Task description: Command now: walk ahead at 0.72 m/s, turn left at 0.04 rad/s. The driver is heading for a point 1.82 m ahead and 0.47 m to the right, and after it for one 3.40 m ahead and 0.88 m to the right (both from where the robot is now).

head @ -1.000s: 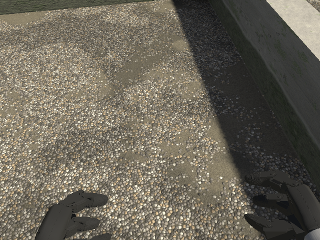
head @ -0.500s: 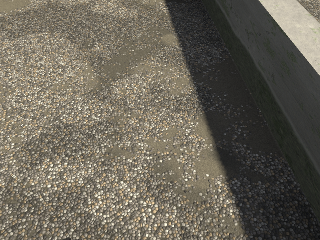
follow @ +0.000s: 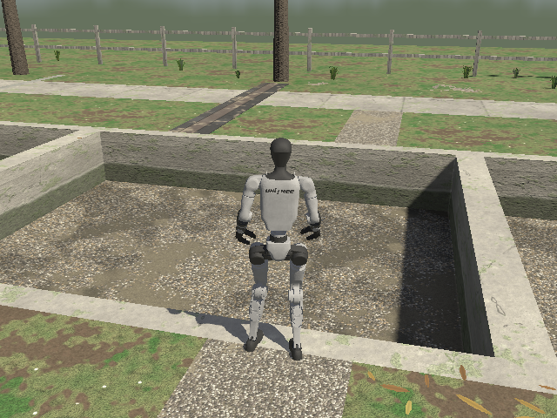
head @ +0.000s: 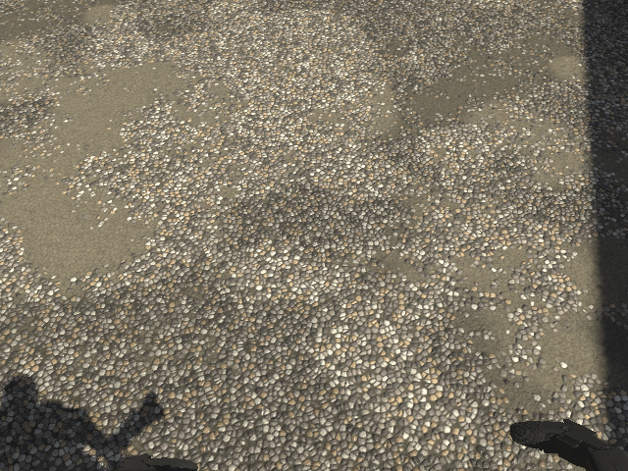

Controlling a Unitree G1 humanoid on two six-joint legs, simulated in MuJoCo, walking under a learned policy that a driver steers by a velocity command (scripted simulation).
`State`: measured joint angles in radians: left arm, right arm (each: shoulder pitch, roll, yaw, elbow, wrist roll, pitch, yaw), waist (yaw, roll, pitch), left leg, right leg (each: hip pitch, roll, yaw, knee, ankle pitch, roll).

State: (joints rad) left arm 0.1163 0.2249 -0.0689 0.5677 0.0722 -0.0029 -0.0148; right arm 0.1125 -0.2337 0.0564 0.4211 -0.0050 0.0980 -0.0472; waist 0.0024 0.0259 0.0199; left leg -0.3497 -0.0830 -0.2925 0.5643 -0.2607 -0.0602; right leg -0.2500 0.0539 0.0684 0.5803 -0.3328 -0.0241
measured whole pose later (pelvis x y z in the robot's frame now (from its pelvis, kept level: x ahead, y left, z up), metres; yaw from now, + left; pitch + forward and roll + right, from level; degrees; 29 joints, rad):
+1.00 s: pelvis +0.00 +0.05 +0.01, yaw -28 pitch -2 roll +1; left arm 0.10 0.20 -0.10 0.45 -0.02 0.00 -0.06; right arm 0.10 -0.23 0.05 0.43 -0.05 -0.03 -0.03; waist 0.00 0.00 0.00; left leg -0.15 0.08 0.24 0.49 -0.29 -0.01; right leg -0.26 0.11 0.39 0.53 -0.22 0.06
